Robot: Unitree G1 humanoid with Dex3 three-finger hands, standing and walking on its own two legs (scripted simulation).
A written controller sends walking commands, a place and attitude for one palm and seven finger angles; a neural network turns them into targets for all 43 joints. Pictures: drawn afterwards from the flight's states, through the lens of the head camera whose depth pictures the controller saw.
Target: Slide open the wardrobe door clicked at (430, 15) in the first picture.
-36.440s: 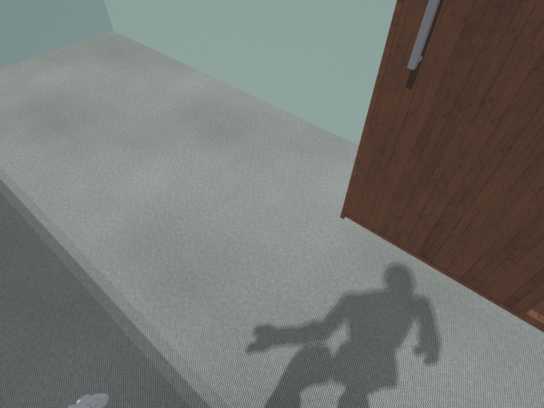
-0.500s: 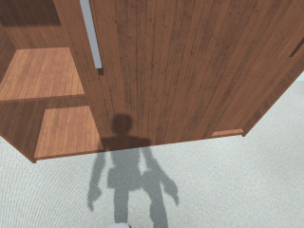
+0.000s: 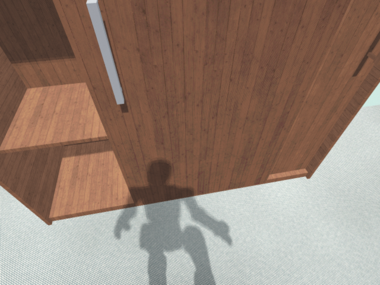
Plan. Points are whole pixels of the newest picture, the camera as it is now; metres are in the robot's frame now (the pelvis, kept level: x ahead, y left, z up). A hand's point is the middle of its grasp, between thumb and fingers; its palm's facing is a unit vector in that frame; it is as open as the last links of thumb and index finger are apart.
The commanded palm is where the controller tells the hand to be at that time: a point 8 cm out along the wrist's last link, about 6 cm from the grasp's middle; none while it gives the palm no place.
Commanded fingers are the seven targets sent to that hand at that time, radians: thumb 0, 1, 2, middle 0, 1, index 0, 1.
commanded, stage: let the arm hang, fingers relaxed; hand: left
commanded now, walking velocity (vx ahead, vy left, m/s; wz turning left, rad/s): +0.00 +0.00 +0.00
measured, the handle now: (109, 56) +0.61 +0.25 +0.17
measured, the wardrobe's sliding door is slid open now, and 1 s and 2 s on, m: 0.46 0.46 0.46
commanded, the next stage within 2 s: look to check the result in 0.12 s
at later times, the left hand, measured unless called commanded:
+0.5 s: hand out of the picture +0.08 +0.23 -0.16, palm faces -0.04 -0.94 -0.34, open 7.4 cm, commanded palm none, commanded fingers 0.00 0.90 0.90 -0.20 -0.30 -0.20 -0.30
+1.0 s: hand out of the picture +0.10 +0.22 -0.16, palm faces -0.04 -0.95 -0.32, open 7.4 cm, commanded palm none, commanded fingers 0.00 0.90 0.90 -0.20 -0.30 -0.20 -0.30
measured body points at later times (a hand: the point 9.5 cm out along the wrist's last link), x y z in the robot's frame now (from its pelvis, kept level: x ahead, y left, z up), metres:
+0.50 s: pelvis +0.02 -0.01 +0.00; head +0.04 -0.02 +0.45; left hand +0.09 +0.28 -0.13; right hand +0.08 -0.30 -0.14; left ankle +0.06 +0.12 -0.74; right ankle -0.05 -0.12 -0.74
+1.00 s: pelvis +0.02 -0.01 +0.00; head +0.03 -0.02 +0.45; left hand +0.10 +0.27 -0.13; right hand +0.09 -0.30 -0.13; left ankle +0.06 +0.12 -0.74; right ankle -0.05 -0.12 -0.74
